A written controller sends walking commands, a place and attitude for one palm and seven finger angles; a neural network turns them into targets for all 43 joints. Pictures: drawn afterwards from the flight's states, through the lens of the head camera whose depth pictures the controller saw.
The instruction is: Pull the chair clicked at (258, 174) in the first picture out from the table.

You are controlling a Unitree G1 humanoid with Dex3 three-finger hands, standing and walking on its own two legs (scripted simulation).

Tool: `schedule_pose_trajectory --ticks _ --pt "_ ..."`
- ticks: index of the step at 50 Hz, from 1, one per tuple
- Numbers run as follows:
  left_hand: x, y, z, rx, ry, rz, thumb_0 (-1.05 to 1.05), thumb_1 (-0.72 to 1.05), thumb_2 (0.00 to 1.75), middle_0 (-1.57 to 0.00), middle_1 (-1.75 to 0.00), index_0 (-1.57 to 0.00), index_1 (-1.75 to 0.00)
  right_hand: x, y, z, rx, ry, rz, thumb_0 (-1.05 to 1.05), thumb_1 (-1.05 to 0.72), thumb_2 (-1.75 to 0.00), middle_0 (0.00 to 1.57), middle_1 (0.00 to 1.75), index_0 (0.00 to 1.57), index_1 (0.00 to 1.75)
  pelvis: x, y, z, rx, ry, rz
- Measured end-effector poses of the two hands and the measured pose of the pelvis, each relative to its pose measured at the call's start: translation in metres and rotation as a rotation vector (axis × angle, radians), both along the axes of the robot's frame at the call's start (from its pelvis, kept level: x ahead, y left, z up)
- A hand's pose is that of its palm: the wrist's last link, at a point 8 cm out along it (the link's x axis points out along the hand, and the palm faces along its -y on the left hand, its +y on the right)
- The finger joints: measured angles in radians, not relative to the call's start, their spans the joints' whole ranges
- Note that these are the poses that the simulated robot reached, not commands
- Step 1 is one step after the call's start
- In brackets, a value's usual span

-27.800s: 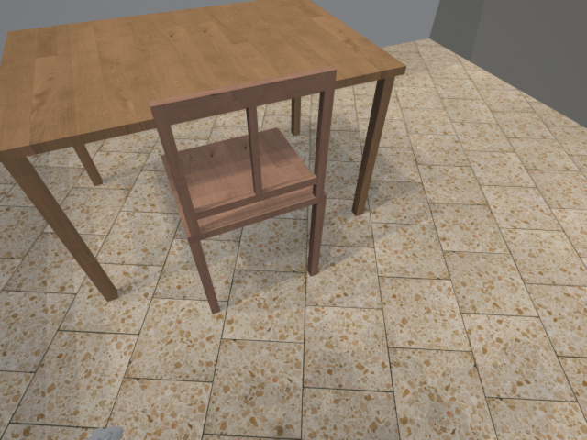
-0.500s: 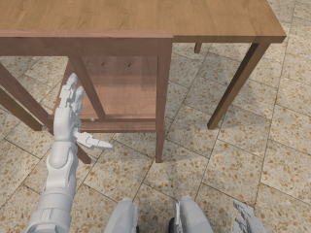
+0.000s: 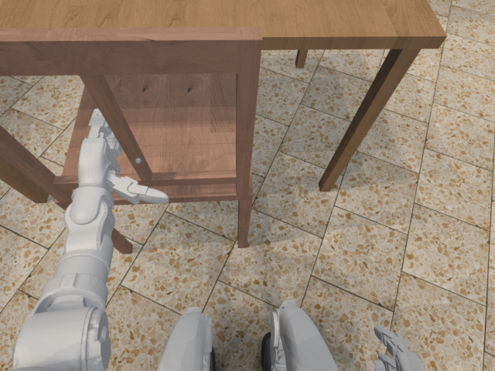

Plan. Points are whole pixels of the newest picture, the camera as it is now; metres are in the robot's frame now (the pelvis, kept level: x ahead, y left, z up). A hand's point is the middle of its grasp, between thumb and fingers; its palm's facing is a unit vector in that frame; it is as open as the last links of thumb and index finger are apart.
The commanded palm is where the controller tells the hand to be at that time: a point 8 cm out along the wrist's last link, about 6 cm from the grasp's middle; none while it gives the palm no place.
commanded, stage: push the fingers through the gap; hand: left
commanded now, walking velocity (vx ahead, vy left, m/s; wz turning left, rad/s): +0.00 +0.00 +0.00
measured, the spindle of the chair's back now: (124, 136) +0.48 +0.20 +0.04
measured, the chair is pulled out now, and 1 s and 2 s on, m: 0.00 0.00 0.01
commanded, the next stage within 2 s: hook a spindle and tug to test in 0.52 s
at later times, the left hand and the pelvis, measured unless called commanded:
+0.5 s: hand (138, 152) +0.45 +0.17 +0.04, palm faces +0.05 -1.00 -0.04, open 16.9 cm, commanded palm +0.42 +0.22 +0.03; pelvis +0.00 +0.01 +0.00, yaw -1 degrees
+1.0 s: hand (140, 151) +0.45 +0.17 +0.03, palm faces +0.05 -1.00 -0.04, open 15.2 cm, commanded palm +0.43 +0.22 +0.03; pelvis +0.00 +0.00 +0.00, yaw +0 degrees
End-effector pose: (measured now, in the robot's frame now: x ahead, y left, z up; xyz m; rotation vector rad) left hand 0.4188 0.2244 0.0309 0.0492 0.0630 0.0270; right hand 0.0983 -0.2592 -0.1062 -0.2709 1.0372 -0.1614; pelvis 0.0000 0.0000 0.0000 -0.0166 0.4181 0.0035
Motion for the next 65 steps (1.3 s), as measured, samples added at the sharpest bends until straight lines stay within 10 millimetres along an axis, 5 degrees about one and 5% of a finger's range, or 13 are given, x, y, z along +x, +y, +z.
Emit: schedule_pose_trajectory --ticks 9,17,37,52,65 --pt "0.012 0.004 0.017 0.003 -0.101 0.025 -0.01 -0.50 0.30 -0.06 -0.08 -0.06 -0.08 -0.016 0.002 -0.003 0.004 0.053 -0.007 0.01 -0.90 -0.90 0.20 0.30 0.20 0.30 0.003 0.002 -0.001 -0.002 0.012 -0.005" --pt "0.015 0.001 0.003 -0.013 -0.010 -0.002 -0.01 -0.50 0.31 -0.06 -0.08 -0.06 -0.08 -0.026 0.003 -0.001 0.010 0.082 -0.033 0.01 -0.90 -0.89 0.20 0.30 0.20 0.30 0.003 0.005 0.002 -0.005 0.017 -0.008" --pt "0.004 -0.002 0.011 -0.005 -0.065 0.012 -0.01 -0.50 0.30 -0.07 -0.13 -0.08 -0.13 -0.015 0.004 0.001 0.014 0.054 -0.010 0.01 -0.90 -0.89 0.20 0.30 0.20 0.30 0.000 0.004 0.003 -0.004 0.002 -0.005" --pt "0.014 -0.005 0.006 -0.004 -0.055 0.023 -0.01 -0.45 0.33 -0.28 -0.77 -0.28 -0.77 -0.019 0.001 -0.004 0.007 0.076 -0.006 0.01 -0.90 -0.89 0.20 0.30 0.20 0.30 -0.001 0.002 -0.001 -0.004 0.015 0.000" --pt "0.015 -0.003 0.008 -0.008 -0.034 0.038 -0.01 0.10 0.56 -0.46 -1.34 -0.41 -1.34 -0.023 0.002 0.001 0.019 0.090 -0.030 0.01 -0.90 -0.89 0.20 0.30 0.20 0.30 0.007 0.002 0.005 -0.002 0.011 -0.008"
